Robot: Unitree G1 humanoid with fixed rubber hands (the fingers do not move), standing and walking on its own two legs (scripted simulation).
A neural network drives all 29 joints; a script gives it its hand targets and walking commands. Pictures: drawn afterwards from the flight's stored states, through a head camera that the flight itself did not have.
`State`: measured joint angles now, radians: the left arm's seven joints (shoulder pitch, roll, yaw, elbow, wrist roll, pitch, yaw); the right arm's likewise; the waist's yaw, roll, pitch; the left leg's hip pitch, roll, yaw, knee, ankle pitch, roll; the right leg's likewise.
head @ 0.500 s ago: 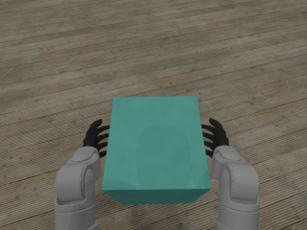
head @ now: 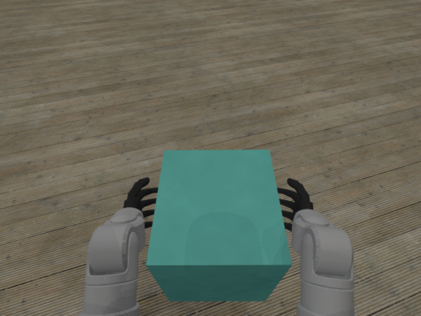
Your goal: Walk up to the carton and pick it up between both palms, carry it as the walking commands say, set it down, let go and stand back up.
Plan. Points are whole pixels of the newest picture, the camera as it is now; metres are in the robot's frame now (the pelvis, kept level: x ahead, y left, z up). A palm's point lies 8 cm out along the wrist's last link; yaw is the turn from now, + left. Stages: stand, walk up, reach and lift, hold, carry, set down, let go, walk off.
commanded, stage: carry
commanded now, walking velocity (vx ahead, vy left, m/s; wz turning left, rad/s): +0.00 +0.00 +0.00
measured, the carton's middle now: (217, 229) +0.29 -0.01 +0.01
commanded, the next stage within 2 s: hold in 1.40 s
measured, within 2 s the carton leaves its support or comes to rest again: neither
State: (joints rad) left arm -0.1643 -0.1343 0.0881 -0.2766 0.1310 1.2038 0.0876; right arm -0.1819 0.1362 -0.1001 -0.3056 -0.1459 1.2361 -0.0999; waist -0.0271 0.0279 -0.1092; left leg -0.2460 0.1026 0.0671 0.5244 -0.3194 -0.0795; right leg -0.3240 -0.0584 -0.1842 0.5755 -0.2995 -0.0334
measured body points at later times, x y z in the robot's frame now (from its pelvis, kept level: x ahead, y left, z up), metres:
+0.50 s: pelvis -0.03 +0.00 +0.00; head -0.05 -0.01 +0.45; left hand +0.25 +0.15 +0.07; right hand +0.25 -0.15 +0.07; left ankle -0.04 +0.16 -0.73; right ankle +0.00 -0.09 -0.73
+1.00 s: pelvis -0.05 +0.01 +0.00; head -0.06 +0.00 +0.45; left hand +0.23 +0.16 +0.06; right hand +0.24 -0.13 +0.06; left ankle -0.04 +0.16 -0.73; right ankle +0.00 -0.09 -0.73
